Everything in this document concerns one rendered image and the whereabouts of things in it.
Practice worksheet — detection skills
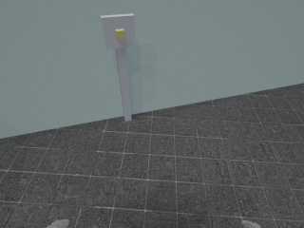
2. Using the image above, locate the button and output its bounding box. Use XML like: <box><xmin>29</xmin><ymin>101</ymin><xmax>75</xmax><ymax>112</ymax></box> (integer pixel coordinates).
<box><xmin>115</xmin><ymin>28</ymin><xmax>125</xmax><ymax>40</ymax></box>

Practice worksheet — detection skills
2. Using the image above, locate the panel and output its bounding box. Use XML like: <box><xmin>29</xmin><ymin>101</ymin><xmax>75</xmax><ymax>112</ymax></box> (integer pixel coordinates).
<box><xmin>101</xmin><ymin>13</ymin><xmax>136</xmax><ymax>122</ymax></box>

